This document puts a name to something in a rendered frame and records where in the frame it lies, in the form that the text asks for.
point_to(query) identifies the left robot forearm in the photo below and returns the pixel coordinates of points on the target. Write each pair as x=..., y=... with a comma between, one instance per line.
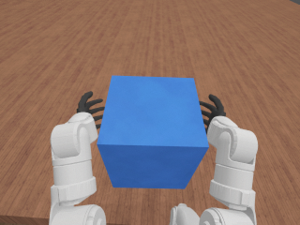
x=71, y=159

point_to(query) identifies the right robot forearm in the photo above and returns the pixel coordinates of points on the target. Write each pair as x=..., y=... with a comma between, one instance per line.
x=235, y=165

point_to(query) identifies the robot right thigh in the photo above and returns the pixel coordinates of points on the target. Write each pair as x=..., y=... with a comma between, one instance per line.
x=183, y=215

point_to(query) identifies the robot left upper arm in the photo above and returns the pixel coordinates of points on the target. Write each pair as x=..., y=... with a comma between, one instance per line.
x=89, y=214

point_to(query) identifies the robot right upper arm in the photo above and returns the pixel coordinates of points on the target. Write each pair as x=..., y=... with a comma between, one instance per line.
x=220, y=216

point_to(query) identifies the right robot hand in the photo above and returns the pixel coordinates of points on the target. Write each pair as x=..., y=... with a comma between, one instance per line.
x=215, y=111

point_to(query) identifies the carton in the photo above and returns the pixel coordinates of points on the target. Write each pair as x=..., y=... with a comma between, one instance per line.
x=152, y=133

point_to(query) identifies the left robot hand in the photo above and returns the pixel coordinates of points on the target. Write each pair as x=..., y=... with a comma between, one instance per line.
x=83, y=106

